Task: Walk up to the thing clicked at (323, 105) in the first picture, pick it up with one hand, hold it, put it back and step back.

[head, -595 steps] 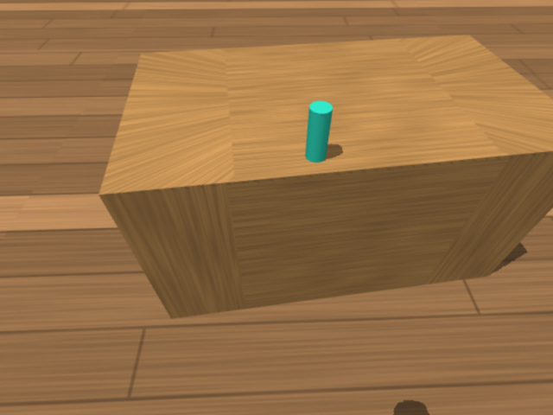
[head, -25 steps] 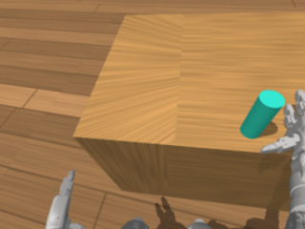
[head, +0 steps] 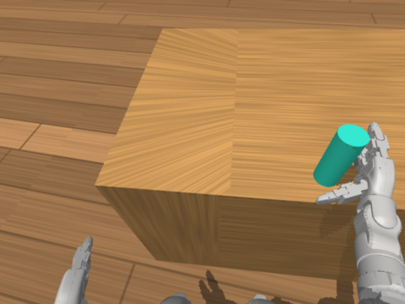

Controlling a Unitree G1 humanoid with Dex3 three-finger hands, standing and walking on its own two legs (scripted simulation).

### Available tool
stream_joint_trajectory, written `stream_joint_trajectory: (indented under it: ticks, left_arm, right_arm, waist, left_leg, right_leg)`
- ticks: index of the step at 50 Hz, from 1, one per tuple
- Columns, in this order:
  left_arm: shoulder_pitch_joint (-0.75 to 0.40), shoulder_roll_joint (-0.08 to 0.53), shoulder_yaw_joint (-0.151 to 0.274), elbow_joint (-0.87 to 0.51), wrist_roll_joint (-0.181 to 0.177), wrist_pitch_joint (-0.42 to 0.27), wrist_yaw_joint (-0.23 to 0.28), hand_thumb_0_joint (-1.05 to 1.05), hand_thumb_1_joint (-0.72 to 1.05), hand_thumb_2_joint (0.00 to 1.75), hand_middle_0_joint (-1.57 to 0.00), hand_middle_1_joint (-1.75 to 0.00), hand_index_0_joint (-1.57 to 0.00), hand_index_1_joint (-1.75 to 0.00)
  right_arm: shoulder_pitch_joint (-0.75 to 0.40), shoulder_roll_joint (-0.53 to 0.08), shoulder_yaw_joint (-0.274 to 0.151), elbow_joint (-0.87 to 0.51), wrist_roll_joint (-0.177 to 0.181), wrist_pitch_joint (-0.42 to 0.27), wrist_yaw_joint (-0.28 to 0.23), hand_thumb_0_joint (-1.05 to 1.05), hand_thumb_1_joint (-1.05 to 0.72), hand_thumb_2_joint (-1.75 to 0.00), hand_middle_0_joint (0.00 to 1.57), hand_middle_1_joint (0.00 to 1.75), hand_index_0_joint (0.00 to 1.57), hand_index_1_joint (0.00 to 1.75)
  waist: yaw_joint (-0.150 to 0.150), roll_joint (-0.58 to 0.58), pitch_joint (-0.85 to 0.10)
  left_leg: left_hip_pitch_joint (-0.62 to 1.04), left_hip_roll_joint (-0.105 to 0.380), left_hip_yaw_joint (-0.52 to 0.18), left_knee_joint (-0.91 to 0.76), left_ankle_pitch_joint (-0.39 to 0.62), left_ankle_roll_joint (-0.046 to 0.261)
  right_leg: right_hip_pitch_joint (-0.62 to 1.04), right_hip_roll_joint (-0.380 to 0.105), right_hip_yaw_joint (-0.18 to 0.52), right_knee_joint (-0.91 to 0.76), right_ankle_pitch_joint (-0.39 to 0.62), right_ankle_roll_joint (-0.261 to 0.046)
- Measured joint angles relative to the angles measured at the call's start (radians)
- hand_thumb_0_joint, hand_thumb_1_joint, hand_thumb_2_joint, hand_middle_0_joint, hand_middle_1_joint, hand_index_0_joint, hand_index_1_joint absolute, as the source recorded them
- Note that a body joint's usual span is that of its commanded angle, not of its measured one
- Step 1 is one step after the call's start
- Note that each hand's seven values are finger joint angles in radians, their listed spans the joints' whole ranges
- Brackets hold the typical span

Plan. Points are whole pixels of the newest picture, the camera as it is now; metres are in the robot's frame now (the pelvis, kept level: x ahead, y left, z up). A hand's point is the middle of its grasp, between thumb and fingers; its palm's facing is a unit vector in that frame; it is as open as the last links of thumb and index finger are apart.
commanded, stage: close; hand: right
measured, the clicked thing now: (337, 158) +0.41 -0.23 +0.06
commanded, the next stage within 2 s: settle in 0.66 s
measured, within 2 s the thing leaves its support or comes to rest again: leaves its support in 0.88 s
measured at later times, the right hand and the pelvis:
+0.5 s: hand (330, 161) +0.41 -0.22 +0.05, palm faces +0.22 +0.98 -0.01, open 12.0 cm; pelvis +0.01 +0.01 +0.00, yaw +0 degrees
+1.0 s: hand (338, 152) +0.41 -0.23 +0.07, palm faces +0.23 +0.97 +0.01, open 7.5 cm; pelvis +0.00 +0.00 +0.00, yaw +0 degrees
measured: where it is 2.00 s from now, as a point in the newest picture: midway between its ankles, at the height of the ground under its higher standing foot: outside the picture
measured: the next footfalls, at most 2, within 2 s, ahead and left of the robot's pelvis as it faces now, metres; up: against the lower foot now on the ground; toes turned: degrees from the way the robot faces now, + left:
none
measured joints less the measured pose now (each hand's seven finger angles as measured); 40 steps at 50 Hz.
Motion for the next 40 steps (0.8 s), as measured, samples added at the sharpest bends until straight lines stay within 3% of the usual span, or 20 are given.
stream_joint_trajectory:
  ticks: [7, 15, 21, 29, 34, 40]
  left_arm:
    - [-0.034, -0.026, -0.022, -0.006, 0.001, 0.027, -0.013, -0.01, -0.56, 0.07, -0.06, -0.05, -0.05, -0.05]
    - [-0.004, 0.003, 0.014, -0.034, -0.006, 0.023, -0.014, -0.01, -0.56, 0.07, -0.06, -0.05, -0.05, -0.05]
    - [-0.025, -0.012, 0.007, -0.025, -0.002, 0.046, -0.022, -0.01, -0.55, 0.07, -0.05, -0.05, -0.05, -0.05]
    - [0.007, 0.003, 0.011, -0.076, -0.012, 0.05, -0.027, -0.01, -0.55, 0.06, -0.05, -0.05, -0.05, -0.04]
    - [-0.021, -0.014, -0.011, -0.064, -0.004, 0.044, -0.027, -0.01, -0.55, 0.06, -0.05, -0.05, -0.05, -0.04]
    - [-0.01, -0.016, -0.008, -0.066, 0.002, 0.05, -0.038, -0.01, -0.53, 0.05, -0.06, -0.05, -0.06, -0.04]
  right_arm:
    - [0.01, 0.011, 0.014, -0.019, -0.014, -0.003, -0.023, -0.02, 0.58, -0.04, 0.19, 0.09, 0.2, 0.1]
    - [-0.006, 0.023, 0.02, -0.021, -0.025, -0.002, -0.04, -0.02, 0.51, -0.14, 0.43, 0.27, 0.44, 0.27]
    - [-0.052, -0.01, 0.01, 0.015, -0.034, -0.009, -0.034, -0.02, 0.44, -0.22, 0.64, 0.42, 0.65, 0.42]
    - [-0.012, 0.012, -0.006, 0.024, -0.012, -0.009, -0.022, -0.01, 0.25, -0.44, 0.88, 0.66, 0.89, 0.66]
    - [-0.047, -0.01, -0.014, 0.063, -0.034, -0.037, -0.02, -0.01, 0.11, -0.58, 1.0, 0.8, 1.02, 0.8]
    - [-0.058, -0.018, -0.017, 0.05, -0.033, -0.035, -0.001, -0.02, 0.09, -0.81, 0.94, 0.92, 0.97, 0.92]
  waist:
    - [0.0, 0.0, 0.021]
    - [0.002, 0.01, 0.01]
    - [0.014, 0.01, 0.023]
    - [0.011, 0.0, 0.011]
    - [0.016, 0.017, 0.014]
    - [0.019, 0.009, 0.019]
  left_leg:
    - [-0.014, 0.002, 0.001, 0.017, -0.009, 0.002]
    - [0.012, 0.004, 0.006, -0.001, -0.011, 0.006]
    - [-0.015, 0.0, 0.006, 0.016, -0.013, 0.009]
    - [0.011, -0.001, -0.001, -0.006, -0.009, 0.006]
    - [-0.016, -0.001, 0.006, 0.019, -0.015, 0.008]
    - [-0.04, 0.002, 0.007, 0.03, -0.013, 0.005]
  right_leg:
    - [-0.012, 0.002, 0.002, 0.009, -0.003, 0.003]
    - [0.014, 0.004, 0.006, -0.013, -0.002, 0.007]
    - [-0.01, 0.0, 0.006, 0.002, -0.003, 0.01]
    - [0.018, 0.0, 0.0, -0.019, -0.002, 0.008]
    - [-0.013, 0.0, 0.007, 0.006, -0.006, 0.009]
    - [-0.04, 0.003, 0.009, 0.022, -0.006, 0.006]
